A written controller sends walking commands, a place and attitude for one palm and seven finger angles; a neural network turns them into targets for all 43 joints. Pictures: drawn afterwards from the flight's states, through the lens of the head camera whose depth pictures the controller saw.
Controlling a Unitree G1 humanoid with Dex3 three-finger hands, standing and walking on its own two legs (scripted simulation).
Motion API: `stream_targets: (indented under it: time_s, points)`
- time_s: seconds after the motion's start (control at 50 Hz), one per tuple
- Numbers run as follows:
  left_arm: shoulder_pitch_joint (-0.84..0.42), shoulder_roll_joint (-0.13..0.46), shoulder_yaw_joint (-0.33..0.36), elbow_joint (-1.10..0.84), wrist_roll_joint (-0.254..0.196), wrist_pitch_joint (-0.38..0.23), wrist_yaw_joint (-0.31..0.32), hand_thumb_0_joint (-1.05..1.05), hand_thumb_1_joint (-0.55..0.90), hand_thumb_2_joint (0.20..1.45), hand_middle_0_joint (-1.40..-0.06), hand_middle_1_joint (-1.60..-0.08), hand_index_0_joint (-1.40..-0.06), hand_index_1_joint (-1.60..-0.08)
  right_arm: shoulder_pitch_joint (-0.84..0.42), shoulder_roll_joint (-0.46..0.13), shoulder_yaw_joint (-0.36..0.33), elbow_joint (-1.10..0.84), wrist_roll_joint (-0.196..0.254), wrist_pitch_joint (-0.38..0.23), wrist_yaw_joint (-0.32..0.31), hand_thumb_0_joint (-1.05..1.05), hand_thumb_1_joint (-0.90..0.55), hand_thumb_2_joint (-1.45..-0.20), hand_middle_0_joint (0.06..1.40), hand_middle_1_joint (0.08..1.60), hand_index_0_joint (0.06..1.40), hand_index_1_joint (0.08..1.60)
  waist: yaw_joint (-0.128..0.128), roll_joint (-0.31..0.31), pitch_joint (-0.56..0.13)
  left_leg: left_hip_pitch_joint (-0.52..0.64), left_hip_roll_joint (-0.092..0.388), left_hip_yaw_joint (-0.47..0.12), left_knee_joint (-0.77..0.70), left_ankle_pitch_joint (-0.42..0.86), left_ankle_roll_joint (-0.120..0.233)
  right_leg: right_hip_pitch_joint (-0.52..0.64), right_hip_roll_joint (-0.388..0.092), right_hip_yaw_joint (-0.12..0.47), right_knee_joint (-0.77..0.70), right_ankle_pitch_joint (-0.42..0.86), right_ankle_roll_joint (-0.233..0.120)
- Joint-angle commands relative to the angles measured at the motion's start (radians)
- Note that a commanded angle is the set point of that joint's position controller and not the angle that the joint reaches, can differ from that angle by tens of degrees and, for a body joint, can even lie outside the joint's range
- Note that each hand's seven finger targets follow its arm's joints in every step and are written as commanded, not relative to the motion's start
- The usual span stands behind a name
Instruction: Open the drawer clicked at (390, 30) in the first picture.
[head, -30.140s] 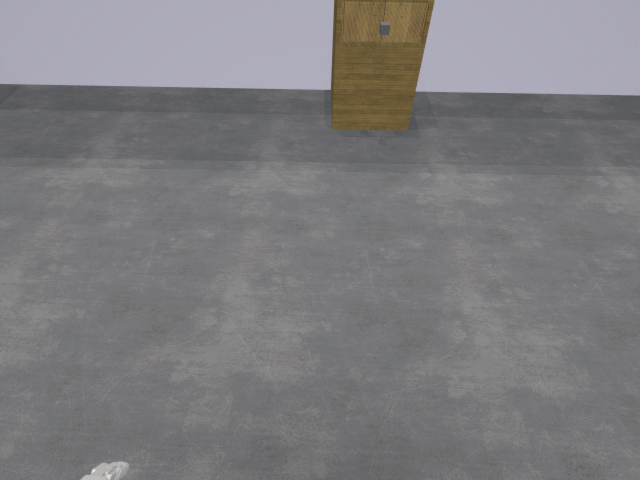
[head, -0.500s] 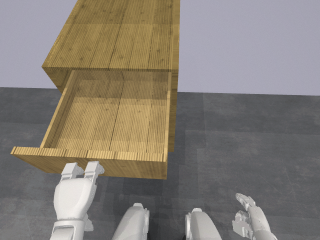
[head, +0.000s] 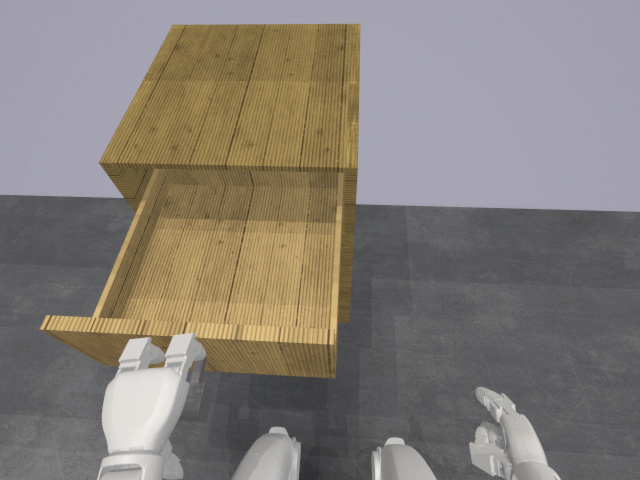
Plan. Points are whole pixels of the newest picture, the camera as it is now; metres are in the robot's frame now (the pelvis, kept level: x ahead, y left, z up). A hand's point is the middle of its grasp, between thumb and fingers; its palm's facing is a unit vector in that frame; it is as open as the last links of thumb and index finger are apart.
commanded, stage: lift the hand off the handle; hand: left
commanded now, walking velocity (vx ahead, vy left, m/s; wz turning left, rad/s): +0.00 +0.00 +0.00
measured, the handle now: (194, 386) +0.25 +0.20 -0.10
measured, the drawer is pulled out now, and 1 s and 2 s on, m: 0.29 0.29 0.29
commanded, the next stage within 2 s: draw the hand back to the body in 1.54 s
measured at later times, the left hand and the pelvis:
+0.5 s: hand (153, 399) +0.21 +0.22 -0.01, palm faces -0.03 -0.11 -0.99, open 13.7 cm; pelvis +0.01 +0.00 +0.02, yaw +0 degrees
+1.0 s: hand (149, 386) +0.22 +0.21 +0.03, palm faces +0.01 -0.12 -0.99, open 13.9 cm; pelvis +0.02 +0.00 +0.05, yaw -1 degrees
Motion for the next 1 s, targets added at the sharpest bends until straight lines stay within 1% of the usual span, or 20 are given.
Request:
stream_targets:
  time_s: [0.0,0.16,0.18,0.3,0.44,0.5,0.54,0.58,0.6,0.64,0.7,0.72,0.76,0.78,0.8,0.84,0.86,0.88,0.92,0.98]
  points:
    - [-0.042,0.128,0.069,-0.216,-0.004,-0.016,0.041,0.000,-0.500,0.300,-0.300,-1.200,-0.300,-1.200,-0.044,-0.104,-0.038,-0.152,-0.003,-0.046,-0.004,0.000,-0.900,-0.900,0.200,0.300,0.200,0.300,-0.018,-0.053,-0.269,0.291,-0.031,0.015,-0.152,0.212,0.038,0.140,0.006,0.019,-0.229,0.263,-0.019]
    - [0.004,0.139,0.087,-0.227,-0.010,-0.016,0.034,0.000,-0.500,0.300,-0.300,-1.200,-0.300,-1.200,-0.042,-0.101,-0.033,-0.163,0.001,-0.041,0.002,0.000,-0.900,-0.900,0.200,0.300,0.200,0.300,-0.011,-0.035,-0.237,0.318,-0.034,0.018,-0.185,0.227,0.035,0.177,0.009,0.022,-0.254,0.280,-0.020]
    - [-0.008,0.130,0.078,-0.211,-0.015,-0.012,0.030,0.000,-0.500,0.300,-0.300,-1.200,-0.300,-1.200,-0.046,-0.101,-0.037,-0.157,0.005,-0.039,-0.001,0.000,-0.900,-0.900,0.200,0.300,0.200,0.300,-0.018,-0.056,-0.196,0.308,-0.032,0.016,-0.189,0.207,0.037,0.181,0.008,0.020,-0.270,0.273,-0.020]
    - [-0.010,0.146,0.087,-0.266,-0.024,-0.016,0.019,0.000,-0.500,0.300,-0.300,-1.200,-0.300,-1.200,-0.037,-0.104,-0.036,-0.170,0.005,-0.037,0.005,0.000,-0.900,-0.900,0.200,0.300,0.200,0.300,-0.012,-0.034,-0.233,0.356,-0.033,0.021,-0.214,0.231,0.038,0.208,0.006,0.024,-0.286,0.287,-0.020]
    - [0.079,0.143,0.090,-0.281,-0.037,-0.016,0.006,0.000,-0.500,0.300,-0.300,-1.200,-0.300,-1.200,-0.038,-0.106,-0.036,-0.184,0.008,-0.035,0.011,0.000,-0.900,-0.900,0.200,0.300,0.200,0.300,-0.002,-0.027,-0.195,0.396,-0.032,0.017,-0.247,0.279,0.036,0.248,0.011,0.025,-0.305,0.348,-0.028]
    - [0.030,0.146,0.084,-0.278,-0.033,-0.012,0.000,0.000,-0.500,0.300,-0.300,-1.200,-0.300,-1.200,-0.035,-0.107,-0.035,-0.179,0.008,-0.031,0.017,0.000,-0.900,-0.900,0.200,0.300,0.200,0.300,-0.014,-0.061,-0.179,0.382,-0.030,0.020,-0.255,0.244,0.036,0.244,0.007,0.028,-0.322,0.317,-0.019]
    - [0.060,0.151,0.095,-0.276,-0.035,-0.009,-0.002,0.000,-0.500,0.300,-0.300,-1.200,-0.300,-1.200,-0.042,-0.108,-0.036,-0.184,0.012,-0.028,0.015,0.000,-0.900,-0.900,0.200,0.300,0.200,0.300,0.001,-0.043,-0.169,0.397,-0.031,0.017,-0.272,0.249,0.034,0.262,0.011,0.034,-0.329,0.319,-0.026]
    - [0.041,0.121,0.054,-0.295,-0.034,-0.002,-0.009,0.000,-0.500,0.300,-0.300,-1.200,-0.300,-1.200,-0.040,-0.107,-0.039,-0.189,0.015,-0.026,0.020,0.000,-0.900,-0.900,0.200,0.300,0.200,0.300,-0.005,-0.034,-0.158,0.423,-0.031,0.017,-0.287,0.256,0.035,0.263,0.011,0.020,-0.337,0.310,-0.026]
    - [0.032,0.130,0.056,-0.310,-0.034,-0.002,-0.011,0.000,-0.500,0.300,-0.300,-1.200,-0.300,-1.200,-0.035,-0.107,-0.037,-0.193,0.012,-0.027,0.024,0.000,-0.900,-0.900,0.200,0.300,0.200,0.300,-0.006,-0.041,-0.187,0.432,-0.029,0.020,-0.288,0.260,0.036,0.266,0.008,0.022,-0.340,0.305,-0.022]
    - [0.086,0.146,0.084,-0.297,-0.047,0.002,-0.016,0.000,-0.500,0.300,-0.300,-1.200,-0.300,-1.200,-0.037,-0.108,-0.037,-0.197,0.019,-0.027,0.018,0.000,-0.900,-0.900,0.200,0.300,0.200,0.300,0.003,-0.058,-0.159,0.435,-0.031,0.017,-0.302,0.272,0.036,0.301,0.011,0.028,-0.354,0.341,-0.026]
    - [0.042,0.129,0.048,-0.311,-0.033,0.006,-0.022,0.000,-0.500,0.300,-0.300,-1.200,-0.300,-1.200,-0.037,-0.105,-0.031,-0.198,0.016,-0.023,0.028,0.000,-0.900,-0.900,0.200,0.300,0.200,0.300,-0.007,-0.056,-0.155,0.447,-0.028,0.018,-0.312,0.265,0.035,0.283,0.008,0.020,-0.360,0.311,-0.020]
    - [0.033,0.131,0.055,-0.297,-0.031,0.006,-0.023,0.000,-0.500,0.300,-0.300,-1.200,-0.300,-1.200,-0.048,-0.103,-0.035,-0.193,0.021,-0.022,0.025,0.000,-0.900,-0.900,0.200,0.300,0.200,0.300,-0.006,-0.050,-0.115,0.442,-0.027,0.017,-0.320,0.242,0.034,0.279,0.009,0.022,-0.371,0.291,-0.023]
    - [0.029,0.142,0.062,-0.329,-0.027,0.006,-0.021,0.000,-0.500,0.300,-0.300,-1.200,-0.300,-1.200,-0.038,-0.104,-0.032,-0.200,0.016,-0.022,0.029,0.000,-0.900,-0.900,0.200,0.300,0.200,0.300,0.004,-0.038,-0.160,0.470,-0.029,0.019,-0.329,0.263,0.034,0.297,0.010,0.027,-0.370,0.299,-0.024]
    - [0.046,0.115,0.038,-0.326,-0.032,0.010,-0.024,0.000,-0.500,0.300,-0.300,-1.200,-0.300,-1.200,-0.049,-0.100,-0.036,-0.203,0.023,-0.021,0.028,0.000,-0.900,-0.900,0.200,0.300,0.200,0.300,0.004,-0.028,-0.132,0.477,-0.028,0.017,-0.336,0.260,0.035,0.306,0.010,0.022,-0.378,0.300,-0.027]
    - [0.018,0.131,0.044,-0.345,-0.030,0.010,-0.025,0.000,-0.500,0.300,-0.300,-1.200,-0.300,-1.200,-0.043,-0.103,-0.032,-0.206,0.018,-0.020,0.033,0.000,-0.900,-0.900,0.200,0.300,0.200,0.300,0.003,-0.035,-0.158,0.486,-0.027,0.016,-0.338,0.262,0.033,0.295,0.009,0.026,-0.377,0.283,-0.025]
    - [0.030,0.132,0.052,-0.323,-0.039,0.020,-0.029,0.000,-0.500,0.300,-0.300,-1.200,-0.300,-1.200,-0.049,-0.102,-0.033,-0.201,0.026,-0.022,0.029,0.000,-0.900,-0.900,0.200,0.300,0.200,0.300,0.002,-0.036,-0.122,0.485,-0.028,0.017,-0.348,0.259,0.035,0.321,0.009,0.033,-0.398,0.306,-0.027]
    - [0.041,0.146,0.069,-0.323,-0.035,0.021,-0.028,0.000,-0.500,0.300,-0.300,-1.200,-0.300,-1.200,-0.041,-0.102,-0.030,-0.201,0.023,-0.022,0.032,0.000,-0.900,-0.900,0.200,0.300,0.200,0.300,0.007,-0.058,-0.152,0.490,-0.028,0.020,-0.348,0.271,0.034,0.327,0.010,0.028,-0.391,0.310,-0.022]
    - [0.061,0.122,0.048,-0.315,-0.042,0.024,-0.033,0.000,-0.500,0.300,-0.300,-1.200,-0.300,-1.200,-0.051,-0.098,-0.033,-0.203,0.030,-0.021,0.028,0.000,-0.900,-0.900,0.200,0.300,0.200,0.300,0.008,-0.053,-0.111,0.482,-0.029,0.020,-0.355,0.264,0.035,0.344,0.009,0.028,-0.400,0.327,-0.024]
    - [0.046,0.131,0.057,-0.317,-0.042,0.027,-0.039,0.000,-0.500,0.300,-0.300,-1.200,-0.300,-1.200,-0.059,-0.098,-0.033,-0.201,0.031,-0.020,0.030,0.000,-0.900,-0.900,0.200,0.300,0.200,0.300,0.008,-0.079,-0.117,0.483,-0.029,0.023,-0.359,0.256,0.036,0.355,0.005,0.040,-0.414,0.328,-0.020]
    - [0.042,0.131,0.051,-0.338,-0.046,0.029,-0.048,0.000,-0.500,0.300,-0.300,-1.200,-0.300,-1.200,-0.060,-0.098,-0.032,-0.200,0.033,-0.022,0.029,0.000,-0.900,-0.900,0.200,0.300,0.200,0.300,0.011,-0.054,-0.111,0.503,-0.031,0.024,-0.376,0.275,0.035,0.378,0.005,0.044,-0.422,0.354,-0.023]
